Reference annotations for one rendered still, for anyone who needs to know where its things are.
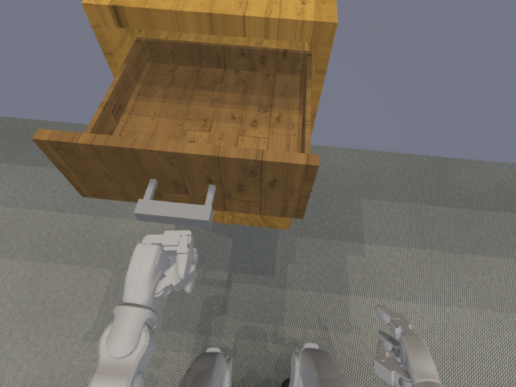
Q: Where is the robot thigh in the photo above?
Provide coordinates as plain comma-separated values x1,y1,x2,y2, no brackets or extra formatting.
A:
290,348,351,387
177,352,232,387

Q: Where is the robot left thigh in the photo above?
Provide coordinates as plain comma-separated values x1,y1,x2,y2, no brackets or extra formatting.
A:
177,352,232,387

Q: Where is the robot left forearm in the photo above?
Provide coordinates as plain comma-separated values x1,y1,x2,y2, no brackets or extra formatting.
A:
87,303,159,387

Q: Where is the cabinet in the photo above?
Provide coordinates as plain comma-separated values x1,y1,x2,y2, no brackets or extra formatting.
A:
81,0,338,230

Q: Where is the robot right thigh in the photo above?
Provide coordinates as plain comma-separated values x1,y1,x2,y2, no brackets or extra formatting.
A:
290,348,351,387

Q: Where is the robot left hand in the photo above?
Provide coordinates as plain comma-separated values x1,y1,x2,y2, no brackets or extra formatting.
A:
123,231,198,311

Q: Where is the drawer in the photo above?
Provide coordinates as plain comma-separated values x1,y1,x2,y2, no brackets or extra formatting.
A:
32,37,319,219

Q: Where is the robot right hand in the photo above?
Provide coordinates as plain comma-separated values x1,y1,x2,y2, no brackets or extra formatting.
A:
373,305,441,387

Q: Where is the handle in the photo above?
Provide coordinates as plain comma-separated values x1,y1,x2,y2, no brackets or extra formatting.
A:
134,179,216,228

